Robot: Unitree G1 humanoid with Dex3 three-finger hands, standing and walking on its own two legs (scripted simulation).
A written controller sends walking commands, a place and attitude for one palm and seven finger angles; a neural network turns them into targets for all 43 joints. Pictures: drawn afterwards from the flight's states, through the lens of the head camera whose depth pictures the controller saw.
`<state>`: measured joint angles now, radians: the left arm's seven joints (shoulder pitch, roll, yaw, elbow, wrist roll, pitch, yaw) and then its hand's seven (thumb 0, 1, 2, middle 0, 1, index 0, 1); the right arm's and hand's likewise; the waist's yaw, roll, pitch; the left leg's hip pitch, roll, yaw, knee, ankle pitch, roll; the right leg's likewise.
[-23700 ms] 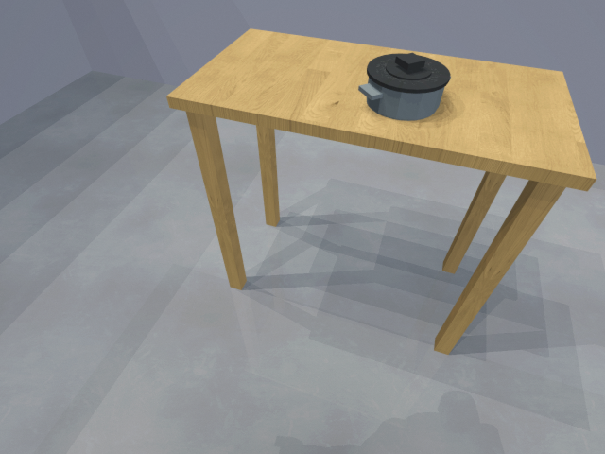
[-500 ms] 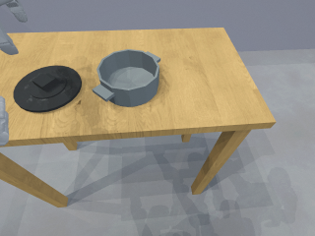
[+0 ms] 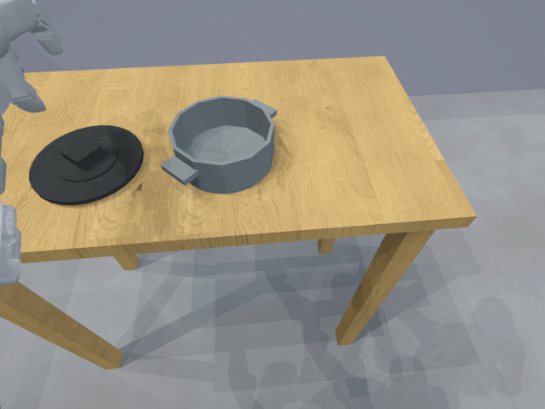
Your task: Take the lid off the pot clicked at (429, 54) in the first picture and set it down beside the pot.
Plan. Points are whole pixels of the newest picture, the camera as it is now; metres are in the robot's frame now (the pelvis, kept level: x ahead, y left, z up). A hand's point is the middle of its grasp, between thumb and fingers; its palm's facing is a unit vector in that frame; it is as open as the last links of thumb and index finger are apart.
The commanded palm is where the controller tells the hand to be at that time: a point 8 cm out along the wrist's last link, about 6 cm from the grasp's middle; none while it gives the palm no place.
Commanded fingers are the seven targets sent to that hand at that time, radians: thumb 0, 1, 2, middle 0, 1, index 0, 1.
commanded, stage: draw the hand back to the body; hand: left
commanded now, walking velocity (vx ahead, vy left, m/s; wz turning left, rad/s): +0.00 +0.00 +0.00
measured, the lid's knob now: (82, 151) +0.51 +0.28 +0.09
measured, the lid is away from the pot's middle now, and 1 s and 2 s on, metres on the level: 0.23 0.23 0.23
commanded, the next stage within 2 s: step back with the hand held close in 1.96 s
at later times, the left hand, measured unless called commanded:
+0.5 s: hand (21, 64) +0.40 +0.22 +0.30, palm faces +0.35 -0.90 -0.25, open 10.8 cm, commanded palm +0.34 +0.27 +0.30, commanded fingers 0.00 0.17 0.86 -0.38 -0.57 -0.38 -0.57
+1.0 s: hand out of the picture +0.30 +0.22 +0.30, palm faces +0.48 -0.86 -0.19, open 8.6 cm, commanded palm +0.25 +0.25 +0.30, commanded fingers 0.00 0.80 0.90 -0.22 -0.34 -0.22 -0.34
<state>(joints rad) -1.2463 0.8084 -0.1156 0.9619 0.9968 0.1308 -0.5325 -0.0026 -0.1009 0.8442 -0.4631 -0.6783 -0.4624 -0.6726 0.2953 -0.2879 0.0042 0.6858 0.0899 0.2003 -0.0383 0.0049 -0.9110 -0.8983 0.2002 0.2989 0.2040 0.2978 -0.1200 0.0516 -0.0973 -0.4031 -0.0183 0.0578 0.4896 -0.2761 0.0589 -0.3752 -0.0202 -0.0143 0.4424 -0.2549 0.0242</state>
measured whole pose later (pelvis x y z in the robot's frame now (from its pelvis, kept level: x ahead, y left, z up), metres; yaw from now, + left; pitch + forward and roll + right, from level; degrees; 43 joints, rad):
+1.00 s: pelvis -0.01 -0.05 +0.01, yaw +0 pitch -2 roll +0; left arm -0.32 0.46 0.40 -0.01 -0.09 -0.06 0.07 0.00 0.55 0.88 -0.29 -0.43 -0.29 -0.43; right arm 0.14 -0.25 0.02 0.69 0.03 -0.03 -0.06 0.01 -0.91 -0.90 0.20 0.30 0.20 0.30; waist 0.03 0.05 0.01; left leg -0.10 0.04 0.04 0.37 -0.23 -0.01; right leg -0.08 0.04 -0.03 0.34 -0.22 -0.04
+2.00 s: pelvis -0.03 -0.02 +0.01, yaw +1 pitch -6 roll -1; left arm 0.26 0.37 0.45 -0.63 -0.12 -0.12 0.08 0.01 0.89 0.89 -0.21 -0.31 -0.21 -0.30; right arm 0.14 -0.20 0.03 0.71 0.00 -0.11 -0.05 0.01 -0.91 -0.90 0.20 0.30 0.20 0.30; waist 0.08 0.05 0.02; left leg -0.06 0.00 0.03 0.39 -0.22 0.03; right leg -0.02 0.00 -0.04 0.32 -0.19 0.00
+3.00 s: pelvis -0.13 +0.00 -0.02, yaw +2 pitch +1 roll -3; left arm 0.39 0.49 0.60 -0.79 -0.05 -0.27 0.15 0.01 0.89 0.89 -0.21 -0.31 -0.21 -0.30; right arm 0.24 -0.20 -0.02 0.59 0.01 -0.10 -0.05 0.01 -0.91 -0.90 0.20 0.30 0.21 0.30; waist -0.04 0.01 0.01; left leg -0.47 0.00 0.04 0.62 -0.16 0.07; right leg -0.37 0.01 -0.02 0.62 -0.25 0.00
